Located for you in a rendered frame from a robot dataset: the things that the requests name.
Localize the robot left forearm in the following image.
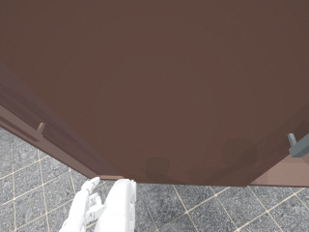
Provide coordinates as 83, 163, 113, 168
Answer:
59, 216, 87, 232

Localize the wardrobe door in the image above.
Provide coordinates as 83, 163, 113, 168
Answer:
0, 61, 122, 176
0, 0, 309, 188

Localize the handle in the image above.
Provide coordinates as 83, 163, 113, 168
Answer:
0, 105, 43, 142
288, 133, 309, 158

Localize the left robot thigh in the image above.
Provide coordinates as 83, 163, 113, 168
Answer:
94, 179, 136, 232

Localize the left robot hand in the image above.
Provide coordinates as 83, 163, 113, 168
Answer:
69, 177, 104, 224

